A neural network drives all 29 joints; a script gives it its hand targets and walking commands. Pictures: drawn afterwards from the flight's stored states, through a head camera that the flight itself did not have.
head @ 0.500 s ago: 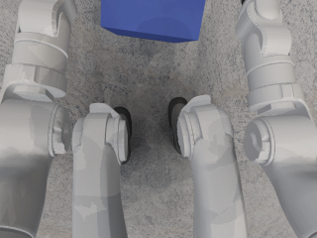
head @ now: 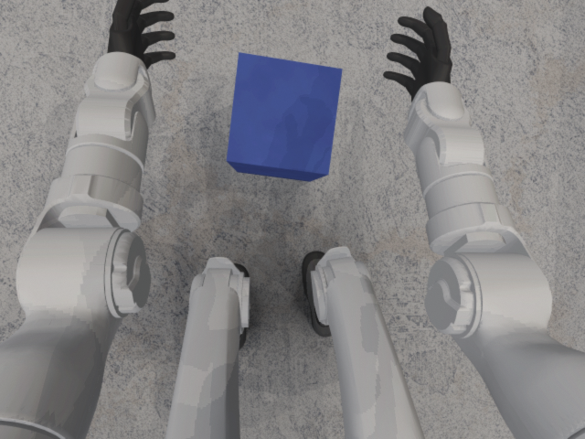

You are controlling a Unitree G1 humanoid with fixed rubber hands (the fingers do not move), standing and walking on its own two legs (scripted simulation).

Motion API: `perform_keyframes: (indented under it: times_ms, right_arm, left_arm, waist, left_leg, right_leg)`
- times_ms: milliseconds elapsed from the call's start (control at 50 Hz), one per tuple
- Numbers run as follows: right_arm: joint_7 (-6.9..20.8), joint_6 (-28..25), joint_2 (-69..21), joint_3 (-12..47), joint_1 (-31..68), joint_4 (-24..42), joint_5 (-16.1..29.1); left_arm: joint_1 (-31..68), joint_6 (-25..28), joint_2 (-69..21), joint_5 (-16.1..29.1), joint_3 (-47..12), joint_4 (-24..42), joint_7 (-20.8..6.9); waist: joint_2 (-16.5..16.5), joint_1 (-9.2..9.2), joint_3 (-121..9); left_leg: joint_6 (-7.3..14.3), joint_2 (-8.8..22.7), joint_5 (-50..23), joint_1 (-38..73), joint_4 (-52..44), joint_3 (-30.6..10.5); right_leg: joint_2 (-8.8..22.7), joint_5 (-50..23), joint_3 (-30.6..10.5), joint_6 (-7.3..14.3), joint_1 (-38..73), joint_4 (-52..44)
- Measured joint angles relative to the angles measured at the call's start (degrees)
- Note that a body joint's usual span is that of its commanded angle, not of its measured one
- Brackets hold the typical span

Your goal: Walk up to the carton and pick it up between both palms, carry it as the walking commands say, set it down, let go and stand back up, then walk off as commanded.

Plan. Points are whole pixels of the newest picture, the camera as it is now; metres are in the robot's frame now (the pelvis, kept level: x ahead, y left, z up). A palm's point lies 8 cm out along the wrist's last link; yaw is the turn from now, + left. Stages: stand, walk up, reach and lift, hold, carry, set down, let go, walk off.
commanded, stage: set down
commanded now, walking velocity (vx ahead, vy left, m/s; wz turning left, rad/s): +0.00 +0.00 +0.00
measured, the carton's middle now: (281, 129) +0.51 -0.03 -0.41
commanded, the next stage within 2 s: let go in 0.50 s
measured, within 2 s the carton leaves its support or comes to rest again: neither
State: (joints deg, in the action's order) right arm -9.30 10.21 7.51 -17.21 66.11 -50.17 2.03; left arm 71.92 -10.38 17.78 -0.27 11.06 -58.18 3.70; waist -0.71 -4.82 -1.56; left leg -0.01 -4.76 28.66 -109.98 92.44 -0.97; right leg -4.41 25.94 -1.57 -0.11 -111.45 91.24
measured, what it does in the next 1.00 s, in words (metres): rises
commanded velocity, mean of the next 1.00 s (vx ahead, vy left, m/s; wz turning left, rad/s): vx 0.00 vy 0.00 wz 0.00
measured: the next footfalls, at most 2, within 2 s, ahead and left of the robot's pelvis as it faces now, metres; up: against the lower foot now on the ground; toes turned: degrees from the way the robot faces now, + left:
none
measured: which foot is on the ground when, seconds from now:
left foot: down 0.00-1.00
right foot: down 0.00-1.00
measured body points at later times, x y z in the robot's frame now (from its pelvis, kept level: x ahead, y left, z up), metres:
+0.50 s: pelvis +0.05 +0.01 +0.14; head +0.35 +0.01 +0.48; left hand +0.56 +0.14 +0.01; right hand +0.50 -0.21 +0.01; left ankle +0.08 +0.11 -0.50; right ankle +0.10 -0.11 -0.50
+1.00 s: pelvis +0.08 -0.01 +0.21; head +0.28 +0.00 +0.61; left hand +0.40 +0.18 +0.08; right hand +0.36 -0.24 +0.09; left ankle +0.08 +0.11 -0.50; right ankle +0.10 -0.11 -0.50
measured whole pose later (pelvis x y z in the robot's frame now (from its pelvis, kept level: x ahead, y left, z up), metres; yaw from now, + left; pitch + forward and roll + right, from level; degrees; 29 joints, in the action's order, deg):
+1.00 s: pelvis +0.08 -0.01 +0.21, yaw +0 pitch +29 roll +0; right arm 2.9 2.7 8.2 -8.8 12.8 -32.3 -2.3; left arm 17.6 -2.9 7.4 -6.9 9.0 -34.6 1.6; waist -1.3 -3.0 -3.4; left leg -0.2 -2.9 15.4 -51.7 38.6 -4.9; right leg -4.0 12.6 -2.7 1.7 -53.0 37.2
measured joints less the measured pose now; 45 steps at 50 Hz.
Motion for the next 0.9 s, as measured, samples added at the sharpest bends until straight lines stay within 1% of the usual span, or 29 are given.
perform_keyframes:
  times_ms: [120, 260, 300, 340, 380, 420, 520, 600, 640, 700, 780, 860, 900]
  right_arm:
    - [1.73, -0.94, 0.17, -2.09, -2.85, 0.91, -1.21]
    - [3.88, -2.02, -0.22, -2.47, -8.13, 4.3, -1.3]
    - [4.38, -2.34, -0.49, -2.45, -9.56, 5.02, -1.55]
    - [4.8, -2.74, -0.68, -2.17, -10.95, 5.5, -1.79]
    - [5.13, -3.25, -0.94, -2.46, -11.97, 5.53, -2.93]
    - [5.43, -3.99, -1.35, -2.96, -12.86, 5.21, -3.79]
    - [6.41, -6.12, -2.55, -5.0, -13.94, 3.1, -7.22]
    - [7.01, -7.22, -2.82, -6.31, -14.53, 2.7, -10.14]
    - [7.4, -7.45, -2.81, -6.2, -15.34, 3.31, -11.54]
    - [8.36, -7.5, -2.8, -4.15, -19.23, 5.92, -12.79]
    - [9.69, -6.63, -2.87, -0.28, -27.98, 11.01, -12.81]
    - [10.65, -6.07, -2.04, 3.9, -38.45, 15.73, -9.99]
    - [11.19, -6.16, -1.34, 5.4, -43.35, 16.95, -8.07]
  left_arm:
    - [-2.71, -0.12, -1.33, -1.37, 0.01, 3.16, -0.23]
    - [-7.14, 0.16, -4.41, -3.6, 1.15, 7.15, -0.23]
    - [-8.44, 0.44, -5.13, -4.29, 1.71, 7.61, -0.36]
    - [-9.68, 0.79, -5.77, -4.81, 2.3, 7.83, -0.55]
    - [-10.74, 1.35, -6.43, -5.57, 2.93, 7.83, -0.82]
    - [-11.62, 2.33, -7.1, -6.36, 3.88, 7.19, -1.15]
    - [-12.52, 4.48, -8.56, -8.22, 6.06, 4.69, -1.63]
    - [-12.85, 5.52, -9.93, -10.27, 7.79, 4.43, -1.17]
    - [-13.92, 5.78, -10.59, -11.38, 8.09, 5.63, -0.65]
    - [-18.84, 5.94, -11.84, -12.44, 7.09, 9.25, 0.37]
    - [-29.97, 5.31, -13.56, -12.4, 5.32, 16.2, 1.41]
    - [-41.83, 5.42, -12.99, -10.31, 2.08, 22.24, 0.65]
    - [-46.44, 5.9, -12.23, -9.12, 0.76, 23.64, -0.18]
  waist:
    - [0.09, -0.21, -1.47]
    - [0.35, -0.32, -2.98]
    - [0.55, -0.15, -3.43]
    - [0.63, -0.16, -3.99]
    - [0.82, -0.16, -4.34]
    - [1.04, 0.09, -4.72]
    - [1.69, 0.63, -5.08]
    - [1.76, 1.27, -5.14]
    - [1.46, 1.61, -4.99]
    - [1.16, 2.03, -5.05]
    - [0.8, 2.46, -5.04]
    - [0.44, 2.14, -4.5]
    - [0.11, 1.94, -3.77]
  left_leg:
    - [0.45, -0.05, -1.69, 5.17, -7.71, -0.77]
    - [0.94, 0.01, -3.76, 12.41, -17.34, -1.36]
    - [0.55, 0.11, -7.17, 15.05, -20.38, -1.65]
    - [0.82, 0.08, -5.91, 17.59, -23.03, -1.6]
    - [1.12, -0.05, -5.64, 20.25, -26.3, -1.57]
    - [1.88, -0.09, -7.31, 22.64, -29.63, -1.75]
    - [0.99, 0.06, -9.19, 27.11, -36.18, -2.4]
    - [0.69, 0.21, -10.72, 28.11, -39.09, -2.9]
    - [0.49, 0.34, -11.25, 28.41, -40.08, -3.03]
    - [0.16, 0.44, -11.83, 29.71, -41.64, -3.29]
    - [-0.15, 0.68, -12.21, 34.13, -44.23, -3.44]
    - [-0.24, 1.0, -12.58, 41.44, -47.48, -3.72]
    - [-0.51, 1.27, -12.8, 46.14, -49.33, -3.89]
  right_leg:
    - [0.23, -1.55, -0.08, -0.23, 5.63, -8.16]
    - [0.4, -3.57, -0.55, -0.37, 13.11, -18.04]
    - [0.27, -4.26, -0.69, -0.43, 15.56, -20.93]
    - [0.34, -4.95, -1.09, -0.43, 18.0, -23.82]
    - [0.55, -6.33, -1.45, 0.03, 20.51, -26.98]
    - [0.64, -7.07, -1.74, -0.37, 22.97, -30.29]
    - [0.89, -9.44, -1.71, -0.49, 27.47, -36.95]
    - [0.93, -10.94, -1.43, -0.16, 28.58, -39.97]
    - [0.85, -11.5, -1.38, 0.05, 28.85, -40.94]
    - [0.85, -11.99, -1.23, 0.4, 30.04, -42.27]
    - [0.78, -12.21, -1.22, 0.92, 34.21, -44.38]
    - [0.7, -12.42, -1.07, 1.45, 41.42, -47.34]
    - [0.64, -12.71, -1.03, 0.97, 46.19, -49.31]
